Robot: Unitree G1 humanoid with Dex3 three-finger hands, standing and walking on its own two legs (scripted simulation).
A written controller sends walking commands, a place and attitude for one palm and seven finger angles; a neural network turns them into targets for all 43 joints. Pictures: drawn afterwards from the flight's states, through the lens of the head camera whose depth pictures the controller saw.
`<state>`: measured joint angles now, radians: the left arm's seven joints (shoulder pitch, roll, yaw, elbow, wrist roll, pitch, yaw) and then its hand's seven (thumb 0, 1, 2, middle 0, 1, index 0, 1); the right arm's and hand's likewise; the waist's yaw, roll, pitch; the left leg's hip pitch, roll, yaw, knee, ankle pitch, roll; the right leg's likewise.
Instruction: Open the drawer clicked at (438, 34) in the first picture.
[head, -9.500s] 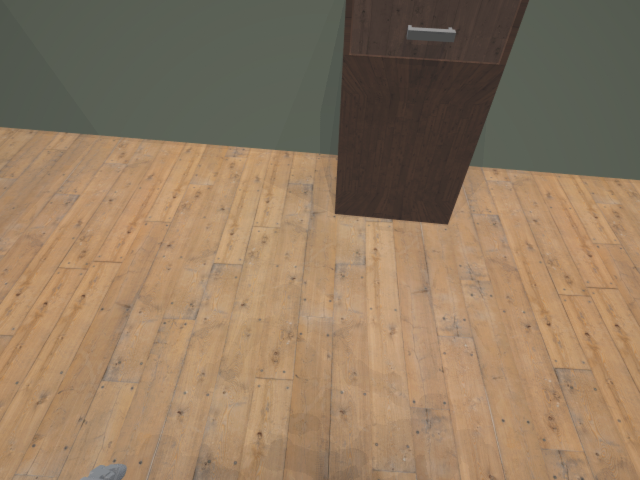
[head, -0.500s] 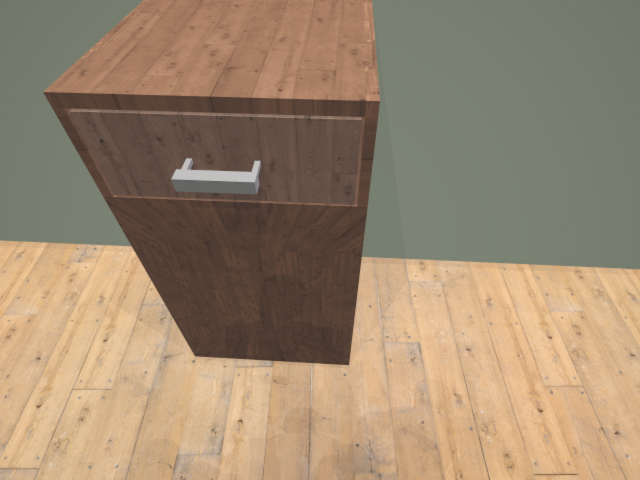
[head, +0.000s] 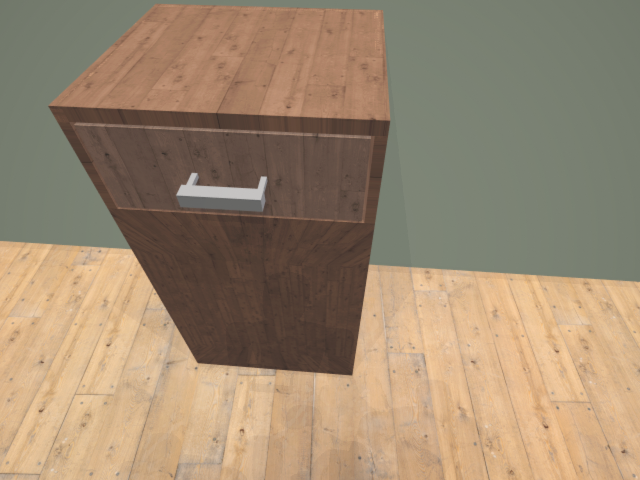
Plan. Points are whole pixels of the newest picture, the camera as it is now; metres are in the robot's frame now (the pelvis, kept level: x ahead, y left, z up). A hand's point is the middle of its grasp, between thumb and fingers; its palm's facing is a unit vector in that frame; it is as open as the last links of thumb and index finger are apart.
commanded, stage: come to a stop and stand still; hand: left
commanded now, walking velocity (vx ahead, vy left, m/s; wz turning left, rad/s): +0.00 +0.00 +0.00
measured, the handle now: (225, 189) +0.53 +0.20 +0.05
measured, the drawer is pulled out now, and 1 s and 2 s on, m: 0.00 0.00 0.00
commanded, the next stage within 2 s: look again from close up in 0.94 s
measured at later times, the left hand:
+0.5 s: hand out of the picture -0.01 +0.19 -0.18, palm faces +0.01 -0.98 -0.18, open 7.4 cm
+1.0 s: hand out of the picture -0.06 +0.20 -0.18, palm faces +0.03 -0.99 -0.14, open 7.4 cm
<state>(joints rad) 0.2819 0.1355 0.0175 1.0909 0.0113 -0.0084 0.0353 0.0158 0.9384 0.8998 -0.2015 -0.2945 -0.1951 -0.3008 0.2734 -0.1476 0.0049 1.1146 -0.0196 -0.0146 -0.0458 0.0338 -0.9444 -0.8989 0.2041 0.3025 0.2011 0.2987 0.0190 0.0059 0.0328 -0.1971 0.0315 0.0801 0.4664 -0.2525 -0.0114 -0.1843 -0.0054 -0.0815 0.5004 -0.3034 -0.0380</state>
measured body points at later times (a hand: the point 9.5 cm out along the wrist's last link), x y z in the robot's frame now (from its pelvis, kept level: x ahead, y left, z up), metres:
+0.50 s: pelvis -0.02 +0.02 +0.00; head -0.02 +0.03 +0.45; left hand -0.01 +0.24 -0.16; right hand +0.00 -0.21 -0.15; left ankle +0.00 +0.13 -0.74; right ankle -0.02 -0.09 -0.74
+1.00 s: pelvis -0.03 +0.05 +0.00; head -0.03 +0.06 +0.45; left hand -0.06 +0.25 -0.17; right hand -0.04 -0.16 -0.15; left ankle +0.00 +0.13 -0.74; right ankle -0.02 -0.09 -0.74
